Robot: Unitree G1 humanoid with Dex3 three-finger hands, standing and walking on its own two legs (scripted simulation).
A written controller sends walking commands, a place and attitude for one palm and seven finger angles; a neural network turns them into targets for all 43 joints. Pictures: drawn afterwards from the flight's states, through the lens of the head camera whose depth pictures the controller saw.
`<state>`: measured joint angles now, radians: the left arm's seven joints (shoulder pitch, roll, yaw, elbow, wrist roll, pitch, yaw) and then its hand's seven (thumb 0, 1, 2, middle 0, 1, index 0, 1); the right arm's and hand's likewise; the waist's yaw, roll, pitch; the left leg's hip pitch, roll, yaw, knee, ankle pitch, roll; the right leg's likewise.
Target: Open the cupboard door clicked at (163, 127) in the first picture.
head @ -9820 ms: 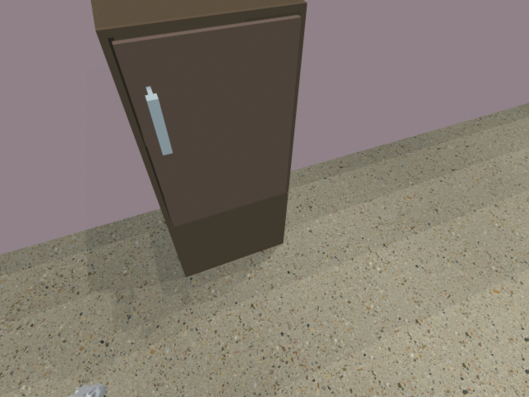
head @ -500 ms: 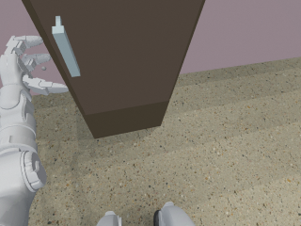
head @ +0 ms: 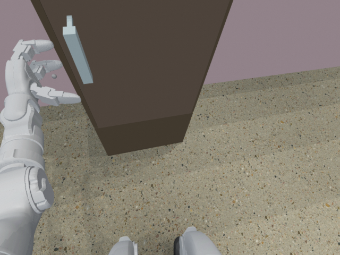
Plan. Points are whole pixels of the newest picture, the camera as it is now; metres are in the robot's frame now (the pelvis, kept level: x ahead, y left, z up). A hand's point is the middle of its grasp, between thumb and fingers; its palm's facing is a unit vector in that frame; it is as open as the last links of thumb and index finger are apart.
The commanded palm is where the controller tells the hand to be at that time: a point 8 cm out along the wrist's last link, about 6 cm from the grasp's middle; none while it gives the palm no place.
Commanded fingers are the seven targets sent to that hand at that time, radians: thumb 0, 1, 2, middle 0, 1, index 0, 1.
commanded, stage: slide the fingers in behind the handle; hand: left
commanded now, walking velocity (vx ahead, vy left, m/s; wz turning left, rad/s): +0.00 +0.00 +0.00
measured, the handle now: (79, 52) +0.57 +0.18 +0.09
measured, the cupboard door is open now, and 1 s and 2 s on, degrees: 0 0 1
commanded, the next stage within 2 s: close the thumb around the handle in 1.62 s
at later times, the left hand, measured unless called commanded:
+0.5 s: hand (66, 75) +0.51 +0.20 +0.08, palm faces +0.13 -0.99 +0.00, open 14.0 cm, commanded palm +0.48 +0.24 +0.08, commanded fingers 0.00 -0.50 0.30 -0.30 -1.20 -0.30 -1.20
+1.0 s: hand (85, 74) +0.51 +0.16 +0.08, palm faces +0.16 -0.99 -0.01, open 14.0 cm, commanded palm +0.48 +0.20 +0.08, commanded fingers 0.00 -0.50 0.30 -0.30 -1.20 -0.30 -1.20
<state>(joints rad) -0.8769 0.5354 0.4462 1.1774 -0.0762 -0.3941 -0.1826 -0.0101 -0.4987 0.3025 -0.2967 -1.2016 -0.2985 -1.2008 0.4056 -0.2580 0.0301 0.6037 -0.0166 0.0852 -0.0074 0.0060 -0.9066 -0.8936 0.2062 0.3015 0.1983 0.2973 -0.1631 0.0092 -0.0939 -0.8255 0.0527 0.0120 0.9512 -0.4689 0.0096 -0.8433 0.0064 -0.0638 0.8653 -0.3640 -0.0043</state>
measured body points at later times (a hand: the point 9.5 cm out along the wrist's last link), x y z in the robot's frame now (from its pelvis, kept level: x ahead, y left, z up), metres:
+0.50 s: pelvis +0.00 +0.00 +0.00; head +0.12 +0.03 +0.43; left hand +0.49 +0.25 +0.08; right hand -0.01 -0.26 -0.11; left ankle -0.02 +0.11 -0.68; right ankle +0.02 -0.12 -0.68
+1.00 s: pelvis +0.00 +0.00 +0.00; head +0.11 +0.01 +0.43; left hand +0.50 +0.21 +0.08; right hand +0.00 -0.26 -0.12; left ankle -0.02 +0.11 -0.68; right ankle +0.02 -0.12 -0.68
